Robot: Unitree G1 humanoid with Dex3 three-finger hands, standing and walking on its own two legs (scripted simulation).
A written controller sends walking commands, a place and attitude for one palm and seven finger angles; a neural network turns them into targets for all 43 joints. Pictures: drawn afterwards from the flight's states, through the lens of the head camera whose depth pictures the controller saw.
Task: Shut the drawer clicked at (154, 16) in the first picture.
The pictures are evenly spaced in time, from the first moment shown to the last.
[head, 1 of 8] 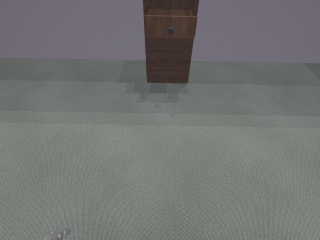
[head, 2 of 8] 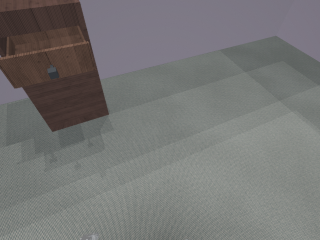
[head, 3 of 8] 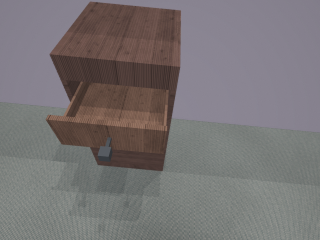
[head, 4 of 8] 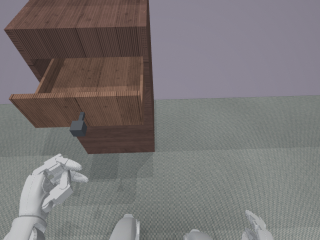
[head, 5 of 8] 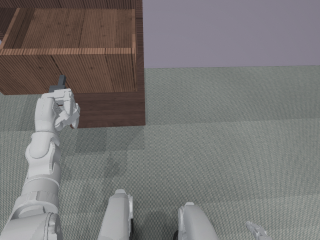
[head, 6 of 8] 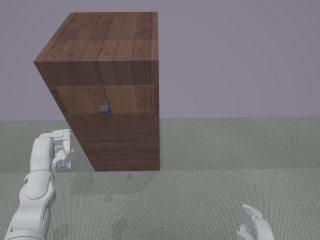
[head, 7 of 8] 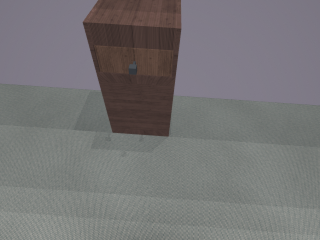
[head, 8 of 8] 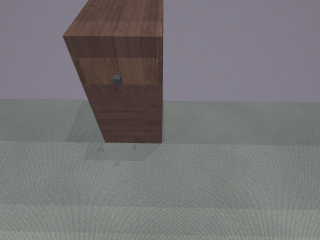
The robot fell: no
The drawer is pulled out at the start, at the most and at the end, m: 0.19 0.19 0.00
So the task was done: yes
